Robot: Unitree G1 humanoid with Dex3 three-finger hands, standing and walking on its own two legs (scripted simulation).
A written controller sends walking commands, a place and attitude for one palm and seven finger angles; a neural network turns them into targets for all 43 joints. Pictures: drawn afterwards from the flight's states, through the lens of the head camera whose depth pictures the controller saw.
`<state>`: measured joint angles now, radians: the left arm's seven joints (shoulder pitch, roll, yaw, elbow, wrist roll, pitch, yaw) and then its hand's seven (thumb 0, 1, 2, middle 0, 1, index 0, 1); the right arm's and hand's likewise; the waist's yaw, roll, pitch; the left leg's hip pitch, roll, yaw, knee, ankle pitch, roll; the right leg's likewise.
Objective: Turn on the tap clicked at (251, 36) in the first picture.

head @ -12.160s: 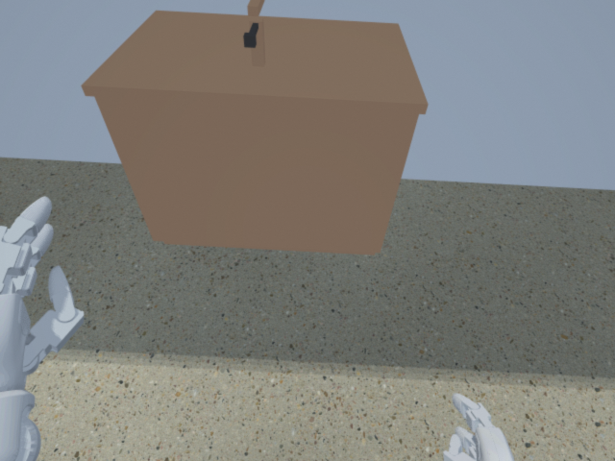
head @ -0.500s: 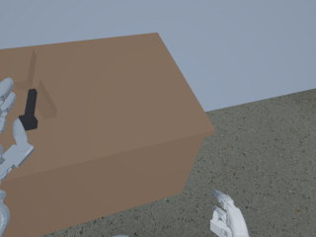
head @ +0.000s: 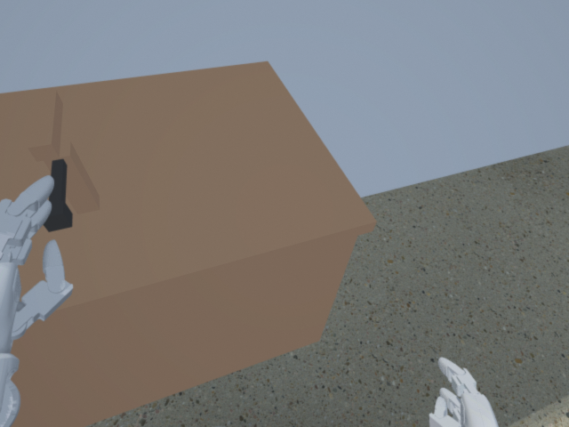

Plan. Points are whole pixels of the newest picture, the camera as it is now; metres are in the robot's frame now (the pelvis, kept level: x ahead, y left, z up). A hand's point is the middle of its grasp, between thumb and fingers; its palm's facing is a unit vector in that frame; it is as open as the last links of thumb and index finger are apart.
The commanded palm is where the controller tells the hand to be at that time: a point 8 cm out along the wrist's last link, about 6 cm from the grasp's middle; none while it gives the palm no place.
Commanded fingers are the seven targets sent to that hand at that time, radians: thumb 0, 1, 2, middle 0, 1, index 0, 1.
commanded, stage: come to a stop and stand still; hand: left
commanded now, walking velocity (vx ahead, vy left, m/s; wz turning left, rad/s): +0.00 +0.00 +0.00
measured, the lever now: (56, 216) +0.34 +0.33 +0.11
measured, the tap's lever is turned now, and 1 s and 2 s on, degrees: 0 0 0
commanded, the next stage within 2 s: look again from close up in 0.96 s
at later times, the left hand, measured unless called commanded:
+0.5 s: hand (45, 259) +0.24 +0.27 +0.16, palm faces +0.42 -0.82 -0.38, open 7.4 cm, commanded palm +0.17 +0.30 +0.18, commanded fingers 0.00 0.90 0.90 -0.20 -0.30 -0.20 -0.30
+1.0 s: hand (63, 250) +0.25 +0.26 +0.16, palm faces +0.41 -0.82 -0.39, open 7.4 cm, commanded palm +0.19 +0.29 +0.18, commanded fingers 0.00 0.90 0.90 -0.20 -0.30 -0.20 -0.30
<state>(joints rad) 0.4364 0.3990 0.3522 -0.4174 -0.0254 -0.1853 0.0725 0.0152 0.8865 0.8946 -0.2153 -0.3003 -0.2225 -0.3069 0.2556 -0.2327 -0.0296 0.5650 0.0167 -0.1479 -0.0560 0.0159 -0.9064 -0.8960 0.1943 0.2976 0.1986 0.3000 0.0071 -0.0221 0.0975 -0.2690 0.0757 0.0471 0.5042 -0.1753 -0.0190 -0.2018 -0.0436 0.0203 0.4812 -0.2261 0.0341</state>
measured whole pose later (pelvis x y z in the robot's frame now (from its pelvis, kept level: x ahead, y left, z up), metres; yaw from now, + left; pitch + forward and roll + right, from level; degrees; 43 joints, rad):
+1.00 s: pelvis +0.04 +0.00 +0.00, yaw +2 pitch -2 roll -1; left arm 0.43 0.36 0.37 -0.47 -0.04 -0.17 0.11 0.02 0.89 0.90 -0.21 -0.30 -0.22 -0.31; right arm 0.19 -0.20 -0.01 0.60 0.02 -0.11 -0.02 0.02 -0.90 -0.90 0.20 0.30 0.20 0.30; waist 0.02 0.00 0.09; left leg -0.26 0.06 0.01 0.53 -0.24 -0.02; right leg -0.14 -0.05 0.00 0.44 -0.26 0.06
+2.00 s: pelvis +0.02 -0.04 -0.02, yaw +6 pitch -3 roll +0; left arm 0.22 0.36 0.33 -0.30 -0.08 -0.01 0.09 0.02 0.90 0.90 -0.20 -0.30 -0.21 -0.30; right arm 0.16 -0.23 0.05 0.68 -0.01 -0.17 -0.07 0.02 -0.90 -0.90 0.20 0.30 0.20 0.30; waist 0.07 0.04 0.00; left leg -0.36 0.06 -0.09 0.65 -0.26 -0.05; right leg -0.26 -0.04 -0.08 0.68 -0.37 0.00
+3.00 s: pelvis +0.05 -0.03 -0.02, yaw +6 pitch -1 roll -1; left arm 0.47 0.24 0.27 -0.57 -0.20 0.14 0.14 0.02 0.90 0.90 -0.20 -0.30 -0.21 -0.30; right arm 0.20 -0.22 0.05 0.63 0.02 -0.25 -0.10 0.02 -0.90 -0.90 0.20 0.30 0.20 0.30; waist 0.09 0.04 -0.07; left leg -0.37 0.05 -0.08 0.69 -0.32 -0.06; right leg -0.26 -0.05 -0.07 0.69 -0.42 0.02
